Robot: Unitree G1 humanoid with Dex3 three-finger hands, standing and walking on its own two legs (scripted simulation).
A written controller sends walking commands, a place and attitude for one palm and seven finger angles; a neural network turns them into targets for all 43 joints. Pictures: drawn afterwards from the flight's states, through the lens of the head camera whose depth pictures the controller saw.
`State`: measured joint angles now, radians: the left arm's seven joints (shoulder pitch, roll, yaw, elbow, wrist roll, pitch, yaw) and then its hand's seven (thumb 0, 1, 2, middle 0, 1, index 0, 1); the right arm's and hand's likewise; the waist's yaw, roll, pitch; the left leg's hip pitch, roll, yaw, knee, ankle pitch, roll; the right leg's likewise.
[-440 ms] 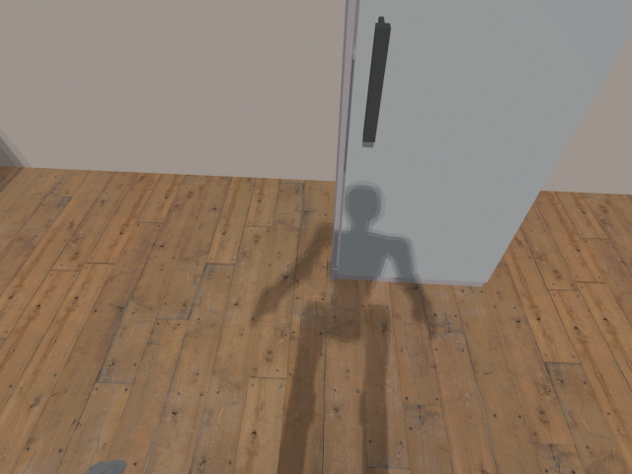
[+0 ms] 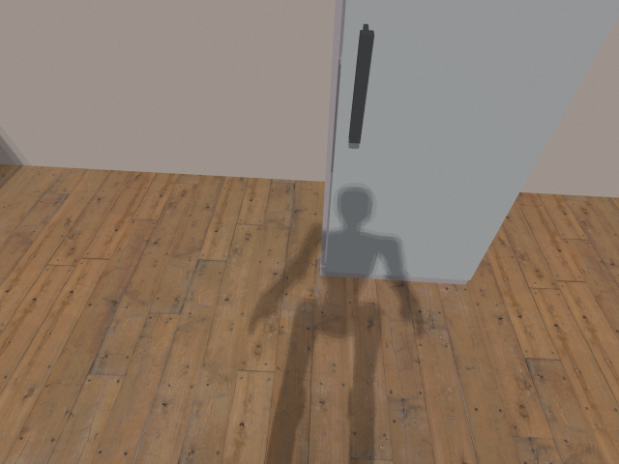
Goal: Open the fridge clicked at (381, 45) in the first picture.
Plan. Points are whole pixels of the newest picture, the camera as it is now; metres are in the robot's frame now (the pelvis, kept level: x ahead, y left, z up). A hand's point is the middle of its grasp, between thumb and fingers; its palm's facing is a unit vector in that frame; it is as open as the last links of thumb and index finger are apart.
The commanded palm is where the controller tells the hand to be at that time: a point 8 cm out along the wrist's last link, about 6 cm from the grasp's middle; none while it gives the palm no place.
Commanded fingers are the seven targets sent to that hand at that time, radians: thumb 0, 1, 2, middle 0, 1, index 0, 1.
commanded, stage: stand and wait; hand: left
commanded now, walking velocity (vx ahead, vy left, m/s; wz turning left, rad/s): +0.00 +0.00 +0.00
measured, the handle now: (359, 87) +0.88 -0.06 +0.08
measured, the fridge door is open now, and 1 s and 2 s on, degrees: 0 0 0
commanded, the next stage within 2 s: look at it before walking up in 0.38 s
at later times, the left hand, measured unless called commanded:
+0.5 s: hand out of the picture +0.07 +0.24 -0.15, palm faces -0.04 -0.94 -0.33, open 7.4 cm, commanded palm none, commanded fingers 0.00 0.90 0.90 -0.20 -0.30 -0.20 -0.30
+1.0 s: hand out of the picture +0.06 +0.25 -0.15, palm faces -0.04 -0.94 -0.33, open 7.4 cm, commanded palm none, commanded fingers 0.00 0.90 0.90 -0.20 -0.30 -0.20 -0.30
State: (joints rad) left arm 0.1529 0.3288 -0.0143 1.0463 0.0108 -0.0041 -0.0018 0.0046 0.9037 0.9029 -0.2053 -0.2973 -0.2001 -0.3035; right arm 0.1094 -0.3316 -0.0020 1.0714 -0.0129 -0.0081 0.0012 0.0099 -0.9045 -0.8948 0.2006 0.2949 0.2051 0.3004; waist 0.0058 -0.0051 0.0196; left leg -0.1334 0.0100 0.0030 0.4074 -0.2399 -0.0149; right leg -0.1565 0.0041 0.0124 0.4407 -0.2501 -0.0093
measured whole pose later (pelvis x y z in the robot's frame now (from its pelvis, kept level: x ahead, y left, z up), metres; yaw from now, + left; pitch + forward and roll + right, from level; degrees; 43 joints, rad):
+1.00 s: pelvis -0.01 +0.00 +0.00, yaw +0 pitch -2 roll +0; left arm 0.15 0.34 -0.01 1.09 0.01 -0.01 0.00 0.00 0.90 0.90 -0.20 -0.30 -0.20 -0.30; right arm 0.12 -0.34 0.00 1.12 -0.01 -0.01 0.00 0.01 -0.91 -0.89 0.20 0.29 0.20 0.30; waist 0.00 -0.01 0.03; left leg -0.12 0.01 0.01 0.36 -0.20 -0.01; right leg -0.14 0.01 0.02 0.38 -0.20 -0.01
